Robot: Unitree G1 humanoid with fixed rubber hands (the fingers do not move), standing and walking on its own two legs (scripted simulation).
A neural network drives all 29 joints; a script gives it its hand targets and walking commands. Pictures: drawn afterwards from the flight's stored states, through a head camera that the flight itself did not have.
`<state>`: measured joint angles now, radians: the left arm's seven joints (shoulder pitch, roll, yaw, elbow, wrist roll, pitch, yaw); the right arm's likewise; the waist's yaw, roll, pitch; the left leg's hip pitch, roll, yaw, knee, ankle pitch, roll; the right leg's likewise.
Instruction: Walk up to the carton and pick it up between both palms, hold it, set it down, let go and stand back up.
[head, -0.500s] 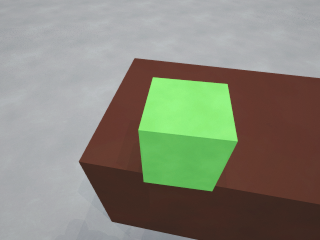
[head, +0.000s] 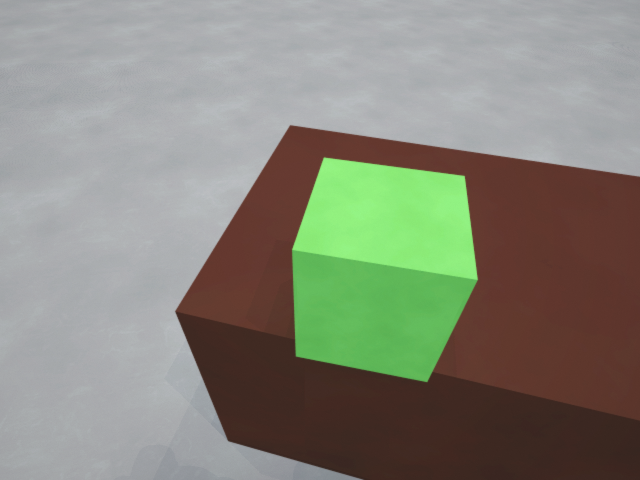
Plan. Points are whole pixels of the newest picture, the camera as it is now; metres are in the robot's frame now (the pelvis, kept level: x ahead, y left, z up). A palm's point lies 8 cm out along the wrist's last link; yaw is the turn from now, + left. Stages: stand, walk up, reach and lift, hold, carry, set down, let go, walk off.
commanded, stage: stand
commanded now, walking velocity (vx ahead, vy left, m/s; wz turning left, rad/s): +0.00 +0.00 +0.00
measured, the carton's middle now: (375, 270) +0.43 -0.06 +0.02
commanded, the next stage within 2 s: none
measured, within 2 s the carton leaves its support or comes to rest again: neither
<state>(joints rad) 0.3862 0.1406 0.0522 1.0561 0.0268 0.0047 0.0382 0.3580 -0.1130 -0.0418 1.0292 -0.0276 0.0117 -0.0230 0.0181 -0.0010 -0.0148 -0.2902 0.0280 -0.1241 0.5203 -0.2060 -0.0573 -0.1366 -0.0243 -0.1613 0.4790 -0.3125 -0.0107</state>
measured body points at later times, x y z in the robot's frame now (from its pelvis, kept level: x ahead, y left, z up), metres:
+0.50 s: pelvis +0.00 -0.02 +0.00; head +0.00 +0.00 +0.45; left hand -0.04 +0.19 -0.17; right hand -0.03 -0.21 -0.16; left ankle +0.05 +0.15 -0.74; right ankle -0.03 -0.11 -0.74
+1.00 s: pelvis +0.01 -0.03 +0.00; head +0.02 -0.02 +0.45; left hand -0.03 +0.18 -0.17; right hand +0.00 -0.23 -0.17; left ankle +0.05 +0.15 -0.73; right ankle -0.03 -0.11 -0.74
